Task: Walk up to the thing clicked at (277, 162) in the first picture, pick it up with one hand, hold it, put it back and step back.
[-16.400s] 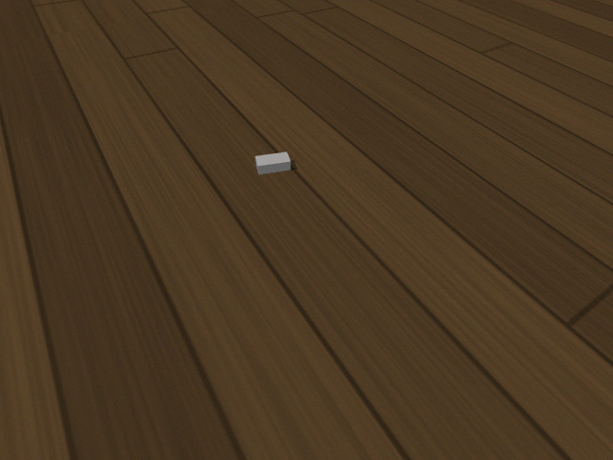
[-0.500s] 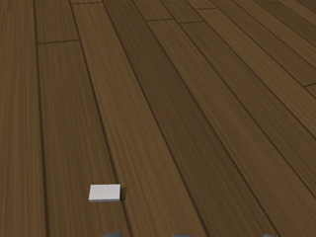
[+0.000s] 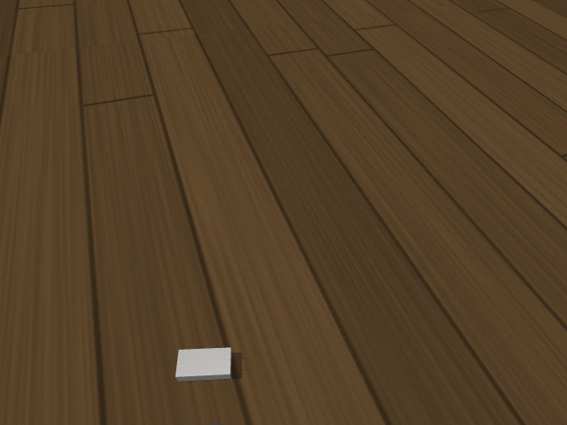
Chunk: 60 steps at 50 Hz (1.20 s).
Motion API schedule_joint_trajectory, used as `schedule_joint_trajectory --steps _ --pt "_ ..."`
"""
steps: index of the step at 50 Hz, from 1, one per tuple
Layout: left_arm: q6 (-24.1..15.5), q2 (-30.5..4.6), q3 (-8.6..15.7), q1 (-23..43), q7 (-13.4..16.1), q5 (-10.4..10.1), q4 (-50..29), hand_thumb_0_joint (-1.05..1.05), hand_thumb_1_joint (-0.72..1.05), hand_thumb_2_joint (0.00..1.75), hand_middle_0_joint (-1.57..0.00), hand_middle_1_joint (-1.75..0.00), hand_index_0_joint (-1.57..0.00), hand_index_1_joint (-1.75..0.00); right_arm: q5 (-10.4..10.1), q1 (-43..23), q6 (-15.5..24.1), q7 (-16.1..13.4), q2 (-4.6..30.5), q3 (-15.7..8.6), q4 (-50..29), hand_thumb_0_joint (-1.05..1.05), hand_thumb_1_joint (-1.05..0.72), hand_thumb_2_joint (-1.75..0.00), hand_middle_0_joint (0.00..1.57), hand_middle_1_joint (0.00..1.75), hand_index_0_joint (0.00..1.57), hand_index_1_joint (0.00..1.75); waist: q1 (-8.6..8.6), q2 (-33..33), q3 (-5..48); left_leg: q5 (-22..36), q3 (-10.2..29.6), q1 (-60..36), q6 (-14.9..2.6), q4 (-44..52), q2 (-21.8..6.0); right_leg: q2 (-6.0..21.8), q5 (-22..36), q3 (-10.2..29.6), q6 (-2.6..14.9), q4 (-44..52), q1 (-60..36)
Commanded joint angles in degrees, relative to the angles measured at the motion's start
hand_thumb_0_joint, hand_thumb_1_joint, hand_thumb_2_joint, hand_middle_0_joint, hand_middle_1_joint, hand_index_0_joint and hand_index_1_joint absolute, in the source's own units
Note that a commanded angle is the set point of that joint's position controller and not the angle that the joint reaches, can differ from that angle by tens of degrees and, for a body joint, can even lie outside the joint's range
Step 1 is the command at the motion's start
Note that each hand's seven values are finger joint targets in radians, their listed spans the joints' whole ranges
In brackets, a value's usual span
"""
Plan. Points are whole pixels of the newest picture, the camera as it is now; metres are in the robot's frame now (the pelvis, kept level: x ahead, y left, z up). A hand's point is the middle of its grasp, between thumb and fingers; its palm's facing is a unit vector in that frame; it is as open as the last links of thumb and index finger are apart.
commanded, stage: walk up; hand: left
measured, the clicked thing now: (204, 364) +0.39 +0.21 -0.74
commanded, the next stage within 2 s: stand in 1.34 s
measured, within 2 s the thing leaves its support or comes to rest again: neither
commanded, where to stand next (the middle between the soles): +0.05 -0.03 m, yaw +1 degrees
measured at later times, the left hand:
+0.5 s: hand out of the picture +0.12 +0.22 -0.14, palm faces -0.03 -0.95 -0.32, open 7.4 cm
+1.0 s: hand out of the picture +0.09 +0.23 -0.14, palm faces +0.01 -0.95 -0.32, open 7.4 cm
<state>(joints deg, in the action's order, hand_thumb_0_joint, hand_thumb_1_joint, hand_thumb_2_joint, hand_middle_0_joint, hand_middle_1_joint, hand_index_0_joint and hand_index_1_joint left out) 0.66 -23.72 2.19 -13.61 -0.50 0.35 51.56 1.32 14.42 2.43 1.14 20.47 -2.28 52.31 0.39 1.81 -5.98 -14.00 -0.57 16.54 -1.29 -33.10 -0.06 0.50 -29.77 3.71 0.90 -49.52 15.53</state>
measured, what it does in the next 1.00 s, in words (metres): steps on the spot: right foot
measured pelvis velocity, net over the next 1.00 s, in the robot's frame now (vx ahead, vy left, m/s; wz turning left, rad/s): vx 0.02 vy -0.03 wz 0.01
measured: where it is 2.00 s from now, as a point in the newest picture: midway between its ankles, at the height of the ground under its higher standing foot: outside the picture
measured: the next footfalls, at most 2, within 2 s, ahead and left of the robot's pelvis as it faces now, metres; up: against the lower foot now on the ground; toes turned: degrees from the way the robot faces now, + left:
right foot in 0.20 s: +0.08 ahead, -0.15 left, +0.00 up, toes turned -1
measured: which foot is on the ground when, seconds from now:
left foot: down 0.00-1.00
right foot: up 0.00-0.18, down 0.20-1.00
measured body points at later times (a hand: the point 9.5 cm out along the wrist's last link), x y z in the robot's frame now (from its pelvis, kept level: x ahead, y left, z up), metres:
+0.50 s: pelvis +0.02 -0.03 +0.01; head +0.03 -0.03 +0.46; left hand +0.13 +0.27 -0.12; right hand +0.09 -0.32 -0.12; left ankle +0.04 +0.11 -0.73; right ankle +0.04 -0.16 -0.73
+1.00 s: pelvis +0.02 -0.03 +0.02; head +0.03 -0.02 +0.47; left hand +0.09 +0.28 -0.12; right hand +0.11 -0.33 -0.11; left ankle +0.04 +0.11 -0.73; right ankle +0.04 -0.16 -0.73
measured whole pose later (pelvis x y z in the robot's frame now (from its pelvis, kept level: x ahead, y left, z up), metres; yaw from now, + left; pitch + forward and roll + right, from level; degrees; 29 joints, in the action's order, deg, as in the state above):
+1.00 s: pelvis +0.02 -0.03 +0.02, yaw +1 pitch -2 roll +0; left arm 0.3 -20.2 1.3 -5.1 -1.6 0.4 65.6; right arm 0.3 4.2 0.7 0.7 20.3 0.5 64.7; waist -0.3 0.2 -3.7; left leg -8.9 1.8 9.2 1.6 -20.3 -1.6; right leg 1.0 -9.0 -1.0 -0.9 -19.6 8.4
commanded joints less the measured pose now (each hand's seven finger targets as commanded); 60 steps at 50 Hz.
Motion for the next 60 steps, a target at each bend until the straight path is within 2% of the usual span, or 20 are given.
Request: schedule_joint_trajectory --steps 1,4,7,9,10,11,12,13,15,17,20,22,25,31,37,41,48,53,56,60 --pt "-1.1 -9.8 2.6 -1.7 0.8 -0.5 -2.8 0.00 0.90 0.90 -0.20 -0.30 -0.20 -0.30 -0.1 -1.8 2.2 -2.1 15.1 -3.5 -5.0 0.00 -0.90 -0.90 0.20 0.30 0.20 0.30 -1.43 -8.9 5.0 10.8 16.2 -9.0 -8.82 13.3 -14.0 2.6 -0.3 3.2 1.46 -1.5 9.6" --pt "-1.1 -8.8 2.6 0.1 0.4 -0.4 -1.6 0.00 0.90 0.90 -0.20 -0.30 -0.20 -0.30 0.0 -1.6 2.0 -2.1 15.7 -3.3 -3.9 0.00 -0.90 -0.90 0.20 0.30 0.20 0.30 -0.49 -11.6 5.1 19.3 12.8 -5.0 -8.45 11.5 -13.2 2.1 3.5 -1.0 0.32 6.4 3.2" --pt "-1.1 -8.0 2.4 -1.4 0.8 -0.2 0.0 0.00 0.90 0.90 -0.20 -0.30 -0.20 -0.30 -0.6 -4.3 0.9 -2.2 15.7 -2.7 -4.5 0.00 -0.90 -0.90 0.20 0.30 0.20 0.30 -1.70 -13.1 6.5 19.3 9.5 -1.0 -7.79 7.5 -12.3 0.6 11.3 -4.1 0.44 15.3 -4.4" --pt "-1.4 -8.7 2.5 -1.9 1.0 0.2 1.7 0.00 0.90 0.90 -0.20 -0.30 -0.20 -0.30 -1.8 -6.1 -0.1 -2.1 13.3 -1.8 -4.5 0.00 -0.90 -0.90 0.20 0.30 0.20 0.30 -3.09 -9.2 7.9 14.6 7.6 2.5 -4.10 3.1 -9.5 0.8 20.9 -2.6 1.26 22.2 -10.0" --pt "-1.6 -10.5 2.9 0.0 1.0 0.6 1.3 0.00 0.90 0.90 -0.20 -0.30 -0.20 -0.30 -2.2 -5.7 -0.3 -2.0 11.9 -1.3 -4.5 0.00 -0.90 -0.90 0.20 0.30 0.20 0.30 -2.23 -5.7 8.5 9.6 6.3 4.4 -2.11 1.8 -7.5 3.8 25.2 1.6 2.50 23.2 -11.6" --pt "-2.0 -11.8 3.1 2.4 1.1 0.8 0.7 0.00 0.90 0.90 -0.20 -0.30 -0.20 -0.30 -2.6 -4.9 -0.6 -2.0 10.3 -0.8 -4.1 0.00 -0.90 -0.90 0.20 0.30 0.20 0.30 -0.97 -0.4 7.7 3.3 4.9 4.6 -0.16 -1.1 -4.2 9.9 23.7 10.1 4.57 27.5 -8.9" --pt "-2.1 -13.6 2.6 7.0 0.8 0.5 -0.1 0.00 0.90 0.90 -0.20 -0.30 -0.20 -0.30 -2.4 -3.4 -1.2 -2.0 10.0 -0.9 -2.7 0.00 -0.90 -0.90 0.20 0.30 0.20 0.30 1.07 3.0 5.8 -8.2 2.9 -0.7 0.67 -2.6 -0.9 15.0 15.0 14.6 7.44 31.9 0.7" --pt "-2.0 -14.1 2.3 12.2 0.5 0.6 -1.0 0.00 0.90 0.90 -0.20 -0.30 -0.20 -0.30 -2.0 -2.0 -1.6 -2.0 11.2 -1.6 -0.7 0.00 -0.90 -0.90 0.20 0.30 0.20 0.30 2.41 5.0 4.0 -12.3 2.4 -6.8 0.74 -5.3 -1.2 15.8 9.3 14.4 9.20 32.2 8.2" --pt "-1.6 -11.1 1.6 12.4 0.3 0.3 -0.4 0.00 0.90 0.90 -0.20 -0.30 -0.20 -0.30 -1.7 -2.2 -1.1 -1.6 12.1 -1.6 1.1 0.00 -0.90 -0.90 0.20 0.30 0.20 0.30 2.52 3.4 2.7 -6.1 4.3 -9.0 0.38 3.1 -2.8 11.3 9.3 8.6 5.10 30.7 9.0" --pt "-1.8 -9.8 1.4 11.6 0.3 -0.1 1.1 0.00 0.90 0.90 -0.20 -0.30 -0.20 -0.30 -1.8 -4.8 -0.5 -1.4 13.0 -1.3 1.9 0.00 -0.90 -0.90 0.20 0.30 0.20 0.30 0.88 2.5 4.7 4.8 7.8 -5.5 -0.82 7.9 -5.5 6.7 16.6 3.4 2.01 27.2 1.1" --pt "-1.8 -9.6 1.5 10.6 0.1 -0.5 2.9 0.00 0.90 0.90 -0.20 -0.30 -0.20 -0.30 -1.6 -7.1 -0.2 -1.2 12.8 -0.4 2.7 0.00 -0.90 -0.90 0.20 0.30 0.20 0.30 -0.59 3.5 5.9 3.9 6.7 -5.1 -0.18 8.3 -5.0 7.0 14.7 4.3 2.04 29.8 -2.4" --pt "-1.8 -9.2 1.4 12.6 0.2 -0.4 3.8 0.00 0.90 0.90 -0.20 -0.30 -0.20 -0.30 -1.5 -7.3 -0.2 -1.3 12.4 -0.2 4.2 0.00 -0.90 -0.90 0.20 0.30 0.20 0.30 0.11 1.9 5.9 5.3 6.2 -5.9 0.39 10.3 -5.0 7.3 16.0 4.1 2.00 30.1 -3.3" --pt "-1.9 -8.6 1.2 12.4 0.2 -0.7 5.0 0.00 0.90 0.90 -0.20 -0.30 -0.20 -0.30 -1.5 -8.2 0.1 -1.4 12.8 0.1 5.6 0.00 -0.90 -0.90 0.20 0.30 0.20 0.30 -0.42 -0.9 8.5 10.3 6.6 -6.9 0.10 11.8 -6.1 6.7 21.6 2.5 1.70 29.6 -7.0" --pt "-1.4 -8.2 1.1 12.3 0.0 -0.9 7.3 0.00 0.90 0.90 -0.20 -0.30 -0.20 -0.30 -1.3 -10.6 0.3 -1.5 12.5 0.5 7.2 0.00 -0.90 -0.90 0.20 0.30 0.20 0.30 -1.31 -3.3 8.0 8.3 7.5 -5.4 0.15 15.4 -6.9 6.3 21.9 1.1 0.85 30.1 -9.3" --pt "-1.4 -8.3 1.2 13.4 -0.1 -0.4 8.8 0.00 0.90 0.90 -0.20 -0.30 -0.20 -0.30 -1.3 -11.2 0.1 -1.5 12.3 0.4 8.2 0.00 -0.90 -0.90 0.20 0.30 0.20 0.30 -0.60 -2.5 8.9 9.9 6.8 -6.9 0.23 15.2 -6.9 6.5 23.1 0.8 0.63 31.6 -9.9" --pt "-1.3 -8.0 1.1 12.8 -0.1 -0.5 9.7 0.00 0.90 0.90 -0.20 -0.30 -0.20 -0.30 -1.2 -12.6 -0.1 -1.4 12.0 0.5 8.4 0.00 -0.90 -0.90 0.20 0.30 0.20 0.30 -0.83 -3.0 6.9 6.2 7.2 -6.5 0.33 16.7 -6.9 6.3 20.4 0.8 0.21 32.9 -8.0" --pt "-1.5 -8.2 1.3 12.4 -0.1 -0.2 10.4 0.00 0.90 0.90 -0.20 -0.30 -0.20 -0.30 -1.3 -12.3 -0.4 -1.3 12.0 0.3 9.1 0.00 -0.90 -0.90 0.20 0.30 0.20 0.30 -0.33 -2.0 7.1 5.3 7.2 -8.0 0.36 16.7 -6.7 6.5 17.7 1.3 0.24 34.8 -7.0" --pt "-1.7 -8.3 1.3 11.6 -0.1 -0.1 10.6 0.00 0.90 0.90 -0.20 -0.30 -0.20 -0.30 -1.3 -12.6 -0.4 -1.3 12.2 0.3 9.5 0.00 -0.90 -0.90 0.20 0.30 0.20 0.30 -0.55 -2.3 8.9 7.2 6.9 -8.8 0.41 16.3 -6.8 6.7 21.0 1.2 0.11 34.4 -8.7" --pt "-1.6 -8.2 1.5 11.1 0.0 -0.2 10.9 0.00 0.90 0.90 -0.20 -0.30 -0.20 -0.30 -1.3 -12.8 -0.4 -1.4 11.9 0.4 9.4 0.00 -0.90 -0.90 0.20 0.30 0.20 0.30 -0.63 -2.3 7.1 7.4 7.2 -8.0 0.58 16.8 -6.7 6.5 20.6 0.7 -0.05 34.4 -8.0" --pt "-1.6 -8.2 1.6 11.1 0.1 0.0 10.8 0.00 0.90 0.90 -0.20 -0.30 -0.20 -0.30 -1.3 -12.1 -0.5 -1.5 11.9 0.2 9.7 0.00 -0.90 -0.90 0.20 0.30 0.20 0.30 -0.31 -1.5 8.3 9.3 7.0 -8.4 0.49 16.3 -6.8 6.7 21.9 0.6 0.15 34.3 -9.2"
